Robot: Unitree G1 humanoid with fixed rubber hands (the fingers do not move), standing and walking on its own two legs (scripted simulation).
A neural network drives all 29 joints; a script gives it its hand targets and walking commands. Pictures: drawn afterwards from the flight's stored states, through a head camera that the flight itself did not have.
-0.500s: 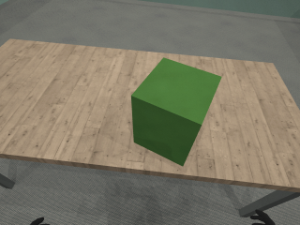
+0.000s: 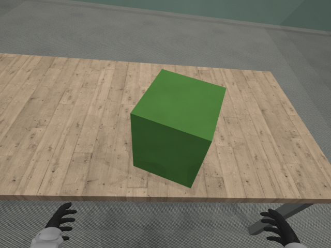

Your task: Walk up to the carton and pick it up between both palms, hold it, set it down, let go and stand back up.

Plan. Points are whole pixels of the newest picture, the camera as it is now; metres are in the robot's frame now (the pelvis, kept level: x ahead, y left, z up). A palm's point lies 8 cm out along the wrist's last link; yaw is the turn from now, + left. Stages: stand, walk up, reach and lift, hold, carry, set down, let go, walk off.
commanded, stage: reach and lift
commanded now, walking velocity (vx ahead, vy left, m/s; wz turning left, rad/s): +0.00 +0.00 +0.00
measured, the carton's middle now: (176, 129) +0.45 -0.05 +0.00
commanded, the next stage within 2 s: none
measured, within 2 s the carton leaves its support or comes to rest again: neither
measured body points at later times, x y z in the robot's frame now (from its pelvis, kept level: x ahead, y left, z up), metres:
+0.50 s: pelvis +0.01 +0.01 +0.02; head +0.02 +0.02 +0.47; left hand +0.19 +0.26 -0.06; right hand +0.16 -0.25 -0.06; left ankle +0.01 +0.13 -0.73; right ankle +0.00 -0.13 -0.73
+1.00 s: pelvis +0.02 +0.02 +0.02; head +0.02 +0.03 +0.46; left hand +0.19 +0.27 -0.04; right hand +0.17 -0.19 -0.04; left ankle +0.01 +0.13 -0.73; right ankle +0.00 -0.13 -0.73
